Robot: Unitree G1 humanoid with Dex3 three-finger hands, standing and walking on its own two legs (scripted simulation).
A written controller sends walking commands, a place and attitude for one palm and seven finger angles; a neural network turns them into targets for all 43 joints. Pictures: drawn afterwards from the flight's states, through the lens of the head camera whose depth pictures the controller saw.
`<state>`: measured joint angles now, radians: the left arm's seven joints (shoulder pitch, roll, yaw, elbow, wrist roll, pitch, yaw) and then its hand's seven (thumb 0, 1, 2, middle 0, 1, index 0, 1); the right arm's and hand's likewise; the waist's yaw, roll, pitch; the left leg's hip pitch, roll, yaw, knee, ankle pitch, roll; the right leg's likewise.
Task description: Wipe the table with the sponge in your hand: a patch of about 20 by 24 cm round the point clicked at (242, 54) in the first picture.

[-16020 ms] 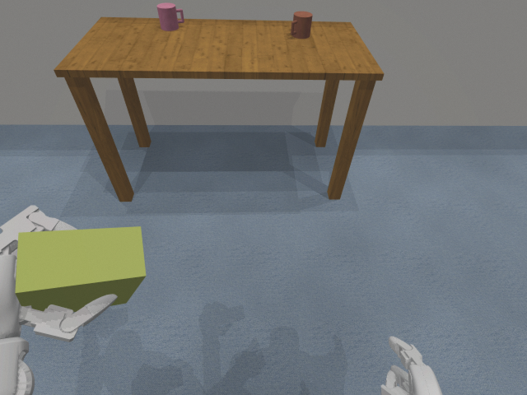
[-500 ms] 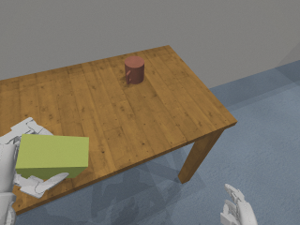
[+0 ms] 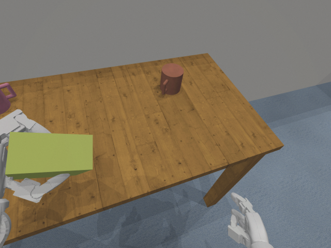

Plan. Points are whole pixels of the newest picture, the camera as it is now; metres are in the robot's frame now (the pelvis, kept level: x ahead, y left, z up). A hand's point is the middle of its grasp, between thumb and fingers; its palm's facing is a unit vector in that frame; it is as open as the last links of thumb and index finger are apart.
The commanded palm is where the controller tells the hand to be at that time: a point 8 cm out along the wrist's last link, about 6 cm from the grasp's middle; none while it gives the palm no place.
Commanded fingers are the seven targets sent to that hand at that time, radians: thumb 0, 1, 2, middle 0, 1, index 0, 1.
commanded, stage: come to a stop and stand still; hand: left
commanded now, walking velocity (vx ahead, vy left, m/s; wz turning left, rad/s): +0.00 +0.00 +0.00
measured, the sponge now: (61, 158) +0.23 +0.22 +0.14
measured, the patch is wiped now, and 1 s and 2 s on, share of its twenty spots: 0.00 0.00 0.00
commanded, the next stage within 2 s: look again from close up in 0.08 s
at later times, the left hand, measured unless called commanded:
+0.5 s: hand (44, 162) +0.21 +0.23 +0.16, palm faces +0.35 -0.85 -0.40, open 9.7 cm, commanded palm +0.16 +0.27 +0.17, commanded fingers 0.00 0.10 1.30 -1.20 -1.60 -1.20 -1.60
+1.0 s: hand (71, 156) +0.23 +0.20 +0.15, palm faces +0.33 -0.87 -0.38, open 9.7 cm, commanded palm +0.17 +0.23 +0.17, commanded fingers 0.00 0.10 1.30 -1.20 -1.60 -1.20 -1.60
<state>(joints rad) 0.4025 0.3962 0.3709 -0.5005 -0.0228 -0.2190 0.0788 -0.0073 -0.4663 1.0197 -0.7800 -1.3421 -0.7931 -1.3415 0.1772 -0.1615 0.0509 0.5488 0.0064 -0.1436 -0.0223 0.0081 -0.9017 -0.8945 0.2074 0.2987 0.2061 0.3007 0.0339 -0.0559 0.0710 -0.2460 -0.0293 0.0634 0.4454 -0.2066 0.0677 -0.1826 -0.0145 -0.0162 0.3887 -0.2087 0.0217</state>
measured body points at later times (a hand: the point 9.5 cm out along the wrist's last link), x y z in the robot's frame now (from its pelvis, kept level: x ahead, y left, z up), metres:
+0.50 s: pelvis +0.00 -0.01 +0.00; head +0.02 +0.01 +0.45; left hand +0.19 +0.28 +0.18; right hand +0.17 -0.24 -0.07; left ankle +0.02 +0.07 -0.74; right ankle +0.00 -0.14 -0.74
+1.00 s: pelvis +0.00 -0.05 +0.00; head +0.03 -0.02 +0.45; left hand +0.21 +0.24 +0.18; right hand +0.18 -0.26 -0.07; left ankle +0.02 +0.07 -0.74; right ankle +0.00 -0.14 -0.74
